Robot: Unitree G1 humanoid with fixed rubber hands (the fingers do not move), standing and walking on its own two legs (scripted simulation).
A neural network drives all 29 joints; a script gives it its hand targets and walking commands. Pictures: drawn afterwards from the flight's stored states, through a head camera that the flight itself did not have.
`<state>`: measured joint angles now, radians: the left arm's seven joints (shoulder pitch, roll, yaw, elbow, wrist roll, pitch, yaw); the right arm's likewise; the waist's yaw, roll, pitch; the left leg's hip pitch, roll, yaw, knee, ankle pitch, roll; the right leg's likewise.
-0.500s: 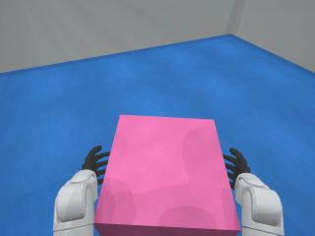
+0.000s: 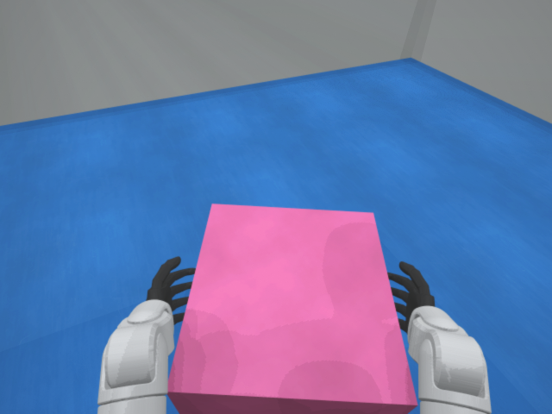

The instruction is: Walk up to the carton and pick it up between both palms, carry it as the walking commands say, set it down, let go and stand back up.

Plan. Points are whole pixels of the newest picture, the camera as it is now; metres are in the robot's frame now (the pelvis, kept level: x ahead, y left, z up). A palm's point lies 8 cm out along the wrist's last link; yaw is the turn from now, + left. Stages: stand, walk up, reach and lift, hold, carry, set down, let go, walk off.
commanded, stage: carry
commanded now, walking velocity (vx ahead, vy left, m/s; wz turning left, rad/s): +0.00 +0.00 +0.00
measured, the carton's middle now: (286, 325) +0.30 +0.00 -0.03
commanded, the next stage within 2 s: hold in 1.34 s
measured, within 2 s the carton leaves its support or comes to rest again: neither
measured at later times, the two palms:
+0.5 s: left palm (162, 310) +0.27 +0.18 +0.04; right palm (409, 314) +0.28 -0.17 +0.05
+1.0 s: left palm (161, 310) +0.28 +0.18 +0.04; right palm (404, 313) +0.28 -0.17 +0.04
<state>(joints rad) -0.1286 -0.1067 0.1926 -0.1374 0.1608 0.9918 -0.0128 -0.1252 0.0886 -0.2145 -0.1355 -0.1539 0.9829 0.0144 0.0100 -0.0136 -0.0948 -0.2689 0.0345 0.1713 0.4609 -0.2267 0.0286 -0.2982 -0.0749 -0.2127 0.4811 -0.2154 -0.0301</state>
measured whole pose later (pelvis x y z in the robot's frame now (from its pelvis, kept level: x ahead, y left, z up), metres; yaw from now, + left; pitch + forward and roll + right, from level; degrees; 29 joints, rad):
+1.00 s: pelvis +0.01 +0.01 +0.00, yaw +0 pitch +3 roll +0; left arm -0.10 -0.09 0.17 -0.01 0.18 0.79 -0.01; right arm -0.10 0.08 -0.20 -0.01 -0.18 0.78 0.03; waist 0.02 -0.01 -0.09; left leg -0.27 0.03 0.17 0.48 -0.26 0.04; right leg -0.30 -0.08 -0.20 0.49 -0.24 -0.01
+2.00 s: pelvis +0.00 -0.01 +0.01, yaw +5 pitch -7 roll +0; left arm -0.25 -0.09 0.26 0.27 0.26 0.67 -0.06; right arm -0.21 0.14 -0.32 0.17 -0.28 0.72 0.03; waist -0.03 0.02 0.02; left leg -0.02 -0.01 -0.02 0.31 -0.16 0.01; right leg -0.01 0.03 0.04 0.29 -0.15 -0.02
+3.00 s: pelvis -0.01 -0.01 -0.01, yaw +6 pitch +11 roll +0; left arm -0.39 -0.13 0.38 0.46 0.31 0.37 -0.04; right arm -0.36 0.12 -0.43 0.40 -0.30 0.40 0.05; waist -0.07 0.01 0.01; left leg -0.54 -0.04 -0.07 0.58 -0.22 0.01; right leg -0.53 0.04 0.04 0.57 -0.23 -0.01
